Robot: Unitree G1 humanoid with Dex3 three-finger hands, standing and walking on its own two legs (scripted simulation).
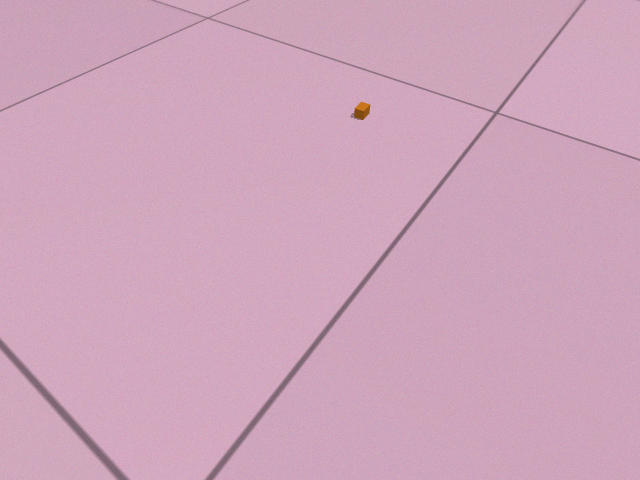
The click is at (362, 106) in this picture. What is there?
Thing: small box
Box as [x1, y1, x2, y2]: [354, 102, 369, 119]
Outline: 360,102 355,108 354,116 363,119 369,111 369,104
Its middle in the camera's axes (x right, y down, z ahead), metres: +0.22 -0.73 +2.21
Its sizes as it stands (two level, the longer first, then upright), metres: 0.081 0.057 0.055
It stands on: the floor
